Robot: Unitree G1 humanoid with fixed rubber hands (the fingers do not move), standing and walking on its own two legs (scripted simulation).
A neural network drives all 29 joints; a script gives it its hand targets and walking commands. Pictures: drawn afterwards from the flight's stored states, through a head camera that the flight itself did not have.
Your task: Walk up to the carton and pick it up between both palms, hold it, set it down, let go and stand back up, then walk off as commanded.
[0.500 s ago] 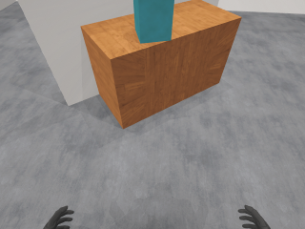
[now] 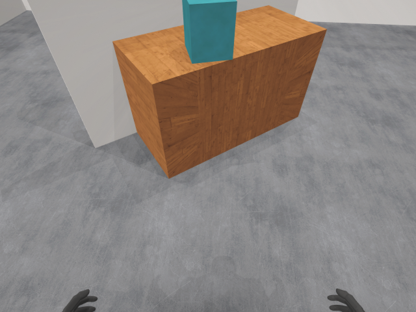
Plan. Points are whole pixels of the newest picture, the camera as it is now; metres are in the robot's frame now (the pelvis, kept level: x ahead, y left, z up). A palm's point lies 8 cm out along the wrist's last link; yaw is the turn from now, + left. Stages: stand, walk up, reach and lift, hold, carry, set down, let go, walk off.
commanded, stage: walk up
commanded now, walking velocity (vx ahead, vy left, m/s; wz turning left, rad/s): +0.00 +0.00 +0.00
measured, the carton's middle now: (207, 25) +1.30 +0.02 +0.02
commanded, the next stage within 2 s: none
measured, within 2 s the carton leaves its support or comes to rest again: neither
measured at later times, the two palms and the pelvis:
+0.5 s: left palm out of the picture +0.14 +0.33 -0.10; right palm out of the picture +0.10 -0.33 -0.06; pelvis +0.06 +0.00 +0.00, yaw +8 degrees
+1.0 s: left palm (86, 286) +0.20 +0.27 -0.10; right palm (348, 191) +0.42 -0.35 -0.07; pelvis +0.21 -0.07 -0.01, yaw +18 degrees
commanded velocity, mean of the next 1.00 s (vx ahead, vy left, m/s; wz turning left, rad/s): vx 0.00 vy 0.00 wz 0.00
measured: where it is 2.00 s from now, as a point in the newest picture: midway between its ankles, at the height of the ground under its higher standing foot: (237, 256)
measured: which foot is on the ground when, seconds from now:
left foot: down 0.00-0.68, up 0.70-1.00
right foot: down 0.00-0.32, up 0.34-0.68, down 0.70-1.00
